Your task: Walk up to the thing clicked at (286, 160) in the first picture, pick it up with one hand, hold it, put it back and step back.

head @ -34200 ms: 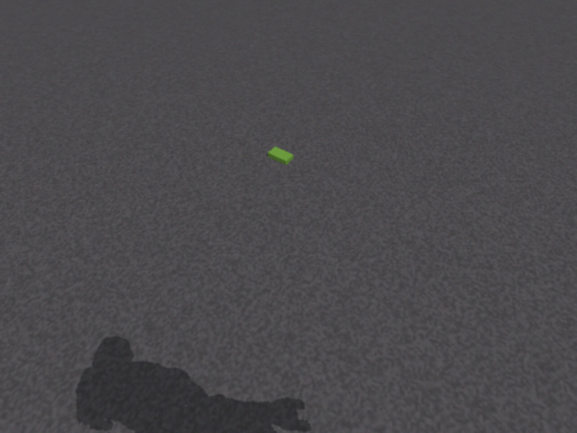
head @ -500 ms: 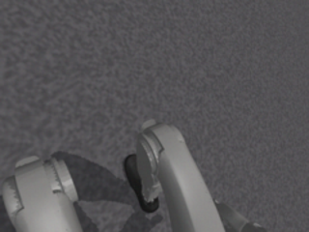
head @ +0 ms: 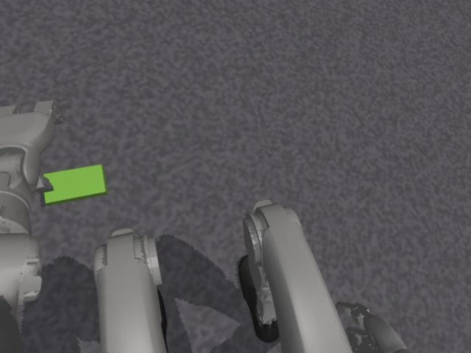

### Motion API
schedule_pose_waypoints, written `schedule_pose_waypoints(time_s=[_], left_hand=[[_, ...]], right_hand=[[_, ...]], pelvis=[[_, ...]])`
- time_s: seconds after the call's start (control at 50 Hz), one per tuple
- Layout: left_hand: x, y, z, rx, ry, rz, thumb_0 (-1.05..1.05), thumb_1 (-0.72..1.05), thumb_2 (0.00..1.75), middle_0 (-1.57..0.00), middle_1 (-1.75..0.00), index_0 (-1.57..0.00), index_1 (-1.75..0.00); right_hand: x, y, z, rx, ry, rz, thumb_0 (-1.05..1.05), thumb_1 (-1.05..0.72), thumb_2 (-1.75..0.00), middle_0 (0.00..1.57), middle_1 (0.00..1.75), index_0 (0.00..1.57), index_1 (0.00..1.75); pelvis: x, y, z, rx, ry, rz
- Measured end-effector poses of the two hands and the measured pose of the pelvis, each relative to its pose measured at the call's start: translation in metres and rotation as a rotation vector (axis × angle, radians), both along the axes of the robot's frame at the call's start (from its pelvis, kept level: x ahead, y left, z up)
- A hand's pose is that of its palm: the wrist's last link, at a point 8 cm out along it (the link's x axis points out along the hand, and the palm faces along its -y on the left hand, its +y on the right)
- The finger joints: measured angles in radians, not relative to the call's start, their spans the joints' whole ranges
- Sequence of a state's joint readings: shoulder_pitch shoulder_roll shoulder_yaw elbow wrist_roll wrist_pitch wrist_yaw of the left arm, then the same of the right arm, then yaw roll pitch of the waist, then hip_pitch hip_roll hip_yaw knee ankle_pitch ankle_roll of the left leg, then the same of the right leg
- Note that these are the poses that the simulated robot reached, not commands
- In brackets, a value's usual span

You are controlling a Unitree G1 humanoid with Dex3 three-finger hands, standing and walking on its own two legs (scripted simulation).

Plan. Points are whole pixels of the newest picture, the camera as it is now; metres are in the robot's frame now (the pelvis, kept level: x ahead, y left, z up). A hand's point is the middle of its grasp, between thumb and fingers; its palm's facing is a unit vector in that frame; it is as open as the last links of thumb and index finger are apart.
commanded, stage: withdraw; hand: left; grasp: from above
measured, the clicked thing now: (76, 184) +0.48 +0.28 -0.34
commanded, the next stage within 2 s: home in 0.18 s
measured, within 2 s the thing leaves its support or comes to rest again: neither
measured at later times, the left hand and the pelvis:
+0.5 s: hand (48, 153) +0.51 +0.29 -0.20, palm faces -0.31 -0.11 -0.94, open 12.8 cm; pelvis +0.01 +0.00 -0.04, yaw -2 degrees
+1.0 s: hand (2, 217) +0.35 +0.26 +0.01, palm faces -0.18 -0.77 -0.61, open 7.6 cm; pelvis +0.01 +0.00 +0.12, yaw +3 degrees
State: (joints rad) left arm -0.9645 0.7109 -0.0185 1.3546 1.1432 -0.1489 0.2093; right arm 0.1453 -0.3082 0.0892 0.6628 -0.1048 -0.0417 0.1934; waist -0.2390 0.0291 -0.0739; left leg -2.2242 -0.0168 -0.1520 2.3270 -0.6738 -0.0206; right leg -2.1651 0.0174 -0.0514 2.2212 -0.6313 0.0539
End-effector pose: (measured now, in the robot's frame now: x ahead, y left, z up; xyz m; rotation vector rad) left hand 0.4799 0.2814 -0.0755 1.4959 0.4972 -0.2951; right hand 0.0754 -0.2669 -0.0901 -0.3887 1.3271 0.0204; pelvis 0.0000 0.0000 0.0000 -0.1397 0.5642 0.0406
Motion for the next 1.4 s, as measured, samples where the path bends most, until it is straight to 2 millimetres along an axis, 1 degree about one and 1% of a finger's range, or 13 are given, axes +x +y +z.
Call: schedule_pose_waypoints(time_s=[0.1, 0.22, 0.34, 0.42, 0.5, 0.58, 0.66, 0.76, 0.86, 1.0, 1.1, 1.24, 1.4], left_hand=[[-0.009, -0.002, -0.011, -0.023, 0.025, -0.039, 0.00, -0.43, 0.96, -0.16, -0.95, -0.14, -0.96], [-0.016, 0.005, -0.047, -0.035, 0.029, -0.071, 0.00, -0.42, 0.95, -0.15, -0.96, -0.15, -0.95], [-0.007, 0.011, -0.079, -0.035, -0.037, -0.076, 0.00, -0.43, 0.95, -0.14, -0.97, -0.14, -0.96], [0.009, 0.013, -0.083, -0.022, -0.121, -0.044, 0.00, -0.37, 0.94, -0.19, -0.91, -0.18, -0.90], [0.025, 0.015, -0.072, -0.033, -0.187, 0.043, 0.00, -0.24, 0.91, -0.22, -0.78, -0.20, -0.78], [0.026, 0.019, -0.048, -0.082, -0.191, 0.153, 0.00, -0.06, 0.89, -0.23, -0.65, -0.21, -0.66], [0.008, 0.024, -0.013, -0.149, -0.138, 0.244, 0.00, 0.17, 0.86, -0.23, -0.53, -0.21, -0.54], [-0.035, 0.025, 0.033, -0.296, -0.062, 0.330, 0.00, 0.48, 0.86, -0.22, -0.41, -0.21, -0.42], [-0.084, 0.020, 0.078, -0.473, -0.044, 0.394, 0.00, 0.72, 0.88, -0.22, -0.35, -0.21, -0.35], [-0.141, 0.011, 0.132, -0.660, -0.078, 0.531, 0.01, 0.85, 0.89, -0.22, -0.31, -0.21, -0.31], [-0.176, 0.002, 0.167, -0.781, -0.065, 0.672, 0.01, 0.88, 0.89, -0.22, -0.31, -0.21, -0.30], [-0.208, -0.013, 0.221, -0.918, -0.031, 0.846, 0.01, 0.89, 0.89, -0.21, -0.30, -0.20, -0.30], [-0.228, -0.023, 0.286, -1.026, -0.015, 0.988, 0.01, 0.90, 0.89, -0.21, -0.30, -0.20, -0.30]], right_hand=[[-0.009, -0.011, 0.003, -0.065, 0.021, 0.011, 0.00, -0.90, -0.90, 0.20, 0.30, 0.20, 0.30], [-0.026, -0.017, -0.006, -0.128, 0.076, 0.028, 0.00, -0.90, -0.90, 0.20, 0.30, 0.20, 0.30], [-0.041, -0.009, -0.016, -0.149, 0.137, 0.035, 0.00, -0.90, -0.90, 0.20, 0.30, 0.20, 0.30], [-0.046, 0.000, -0.022, -0.133, 0.166, 0.016, 0.00, -0.89, -0.89, 0.20, 0.30, 0.20, 0.30], [-0.045, 0.009, -0.024, -0.094, 0.166, -0.024, 0.00, -0.89, -0.90, 0.20, 0.30, 0.20, 0.30], [-0.037, 0.016, -0.019, -0.044, 0.144, -0.078, 0.00, -0.89, -0.90, 0.20, 0.30, 0.20, 0.30], [-0.023, 0.019, -0.006, 0.008, 0.116, -0.120, 0.00, -0.90, -0.90, 0.20, 0.30, 0.20, 0.30], [0.010, 0.016, 0.023, 0.033, 0.040, -0.109, 0.01, -0.90, -0.90, 0.20, 0.30, 0.20, 0.30], [0.056, 0.009, 0.061, 0.016, -0.093, -0.056, 0.01, -0.90, -0.90, 0.20, 0.30, 0.20, 0.30], [0.123, 0.013, 0.120, 0.003, -0.322, 0.006, 0.01, -0.91, -0.90, 0.20, 0.30, 0.20, 0.30], [0.156, 0.027, 0.164, 0.029, -0.454, 0.021, 0.01, -0.91, -0.90, 0.20, 0.30, 0.20, 0.30], [0.173, 0.047, 0.224, 0.066, -0.548, 0.001, 0.01, -0.91, -0.90, 0.20, 0.30, 0.20, 0.30], [0.164, 0.053, 0.285, 0.055, -0.570, -0.048, 0.01, -0.90, -0.90, 0.20, 0.30, 0.20, 0.30]], pelvis=[[-0.004, -0.003, -0.003, 0.009, -0.012, -0.001], [-0.005, -0.003, -0.023, 0.004, -0.029, -0.008], [-0.001, -0.001, -0.040, -0.013, -0.034, -0.016], [0.005, 0.002, -0.046, -0.021, -0.012, -0.018], [0.011, 0.004, -0.042, -0.026, 0.023, -0.018], [0.016, 0.005, -0.027, -0.026, 0.059, -0.012], [0.019, 0.006, -0.001, -0.013, 0.081, -0.003], [0.018, 0.005, 0.040, 0.006, 0.078, 0.005], [0.015, 0.003, 0.076, 0.020, 0.053, 0.015], [0.012, 0.000, 0.122, 0.037, -0.003, 0.034], [0.015, -0.003, 0.157, 0.049, -0.044, 0.044], [0.028, -0.005, 0.211, 0.065, -0.105, 0.058], [0.049, -0.004, 0.271, 0.077, -0.184, 0.071]])
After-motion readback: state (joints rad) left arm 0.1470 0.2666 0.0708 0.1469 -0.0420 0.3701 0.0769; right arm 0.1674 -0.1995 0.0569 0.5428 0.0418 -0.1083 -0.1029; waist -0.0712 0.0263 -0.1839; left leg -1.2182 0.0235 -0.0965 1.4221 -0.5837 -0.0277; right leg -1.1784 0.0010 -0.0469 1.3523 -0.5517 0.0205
